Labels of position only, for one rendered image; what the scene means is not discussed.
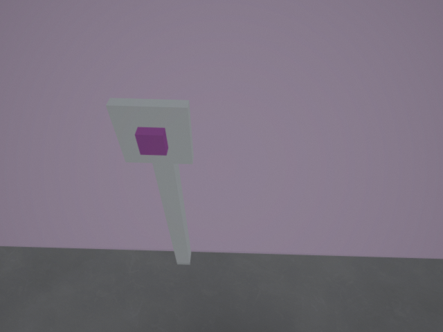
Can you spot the panel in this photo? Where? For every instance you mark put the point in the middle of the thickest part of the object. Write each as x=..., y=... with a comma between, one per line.
x=127, y=114

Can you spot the button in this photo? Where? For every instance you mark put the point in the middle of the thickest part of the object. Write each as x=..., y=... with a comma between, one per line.
x=152, y=141

